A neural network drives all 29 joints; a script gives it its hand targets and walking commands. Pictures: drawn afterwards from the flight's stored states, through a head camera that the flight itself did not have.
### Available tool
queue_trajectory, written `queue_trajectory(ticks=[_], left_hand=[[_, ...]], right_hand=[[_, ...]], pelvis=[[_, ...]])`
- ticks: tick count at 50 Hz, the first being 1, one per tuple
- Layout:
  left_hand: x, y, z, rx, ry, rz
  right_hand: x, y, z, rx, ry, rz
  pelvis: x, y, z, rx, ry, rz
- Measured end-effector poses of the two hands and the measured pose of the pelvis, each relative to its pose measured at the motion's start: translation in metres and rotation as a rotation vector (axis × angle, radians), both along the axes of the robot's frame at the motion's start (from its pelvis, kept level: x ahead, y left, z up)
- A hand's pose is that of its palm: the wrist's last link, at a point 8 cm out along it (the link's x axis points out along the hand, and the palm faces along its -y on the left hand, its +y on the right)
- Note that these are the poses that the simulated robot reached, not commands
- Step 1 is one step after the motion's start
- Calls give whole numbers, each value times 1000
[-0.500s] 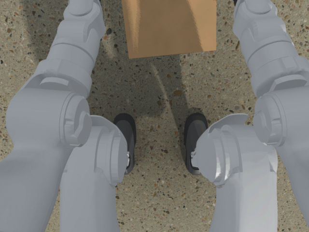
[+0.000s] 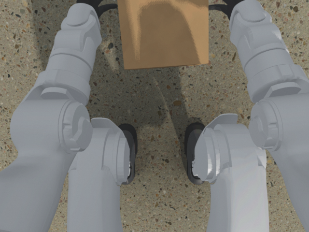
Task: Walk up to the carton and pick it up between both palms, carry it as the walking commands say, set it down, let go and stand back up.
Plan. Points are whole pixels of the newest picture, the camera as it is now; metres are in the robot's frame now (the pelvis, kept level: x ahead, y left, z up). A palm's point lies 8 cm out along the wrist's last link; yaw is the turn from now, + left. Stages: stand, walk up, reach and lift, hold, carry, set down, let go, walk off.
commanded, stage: reach and lift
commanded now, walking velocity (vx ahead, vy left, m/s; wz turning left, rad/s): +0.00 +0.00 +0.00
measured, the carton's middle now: (162, 14) +0.54 -0.02 -0.27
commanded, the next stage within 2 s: none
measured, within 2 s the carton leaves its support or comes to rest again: leaves its support in 0.18 s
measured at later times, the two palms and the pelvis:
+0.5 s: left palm (80, 5) +0.53 +0.13 -0.14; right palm (237, 2) +0.52 -0.15 -0.16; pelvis -0.01 +0.00 +0.01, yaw +0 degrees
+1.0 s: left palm out of the picture +0.52 +0.12 -0.09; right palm out of the picture +0.52 -0.15 -0.10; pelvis -0.01 +0.00 +0.04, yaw -1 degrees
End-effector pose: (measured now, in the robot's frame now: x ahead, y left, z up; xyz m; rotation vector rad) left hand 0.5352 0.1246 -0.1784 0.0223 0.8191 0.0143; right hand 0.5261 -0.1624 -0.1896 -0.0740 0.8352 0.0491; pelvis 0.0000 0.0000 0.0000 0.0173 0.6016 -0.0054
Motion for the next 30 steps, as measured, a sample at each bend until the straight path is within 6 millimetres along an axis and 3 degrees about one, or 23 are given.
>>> queue_trajectory(ticks=[13,30], left_hand=[[-4,2,11,6,-13,36],[-8,-1,52,-4,-97,108]], right_hand=[[-3,6,5,-17,1,-11],[-4,9,45,-28,-62,-73]], pelvis=[[-1,0,2,2,-3,-5],[-12,1,13,-3,17,-7]])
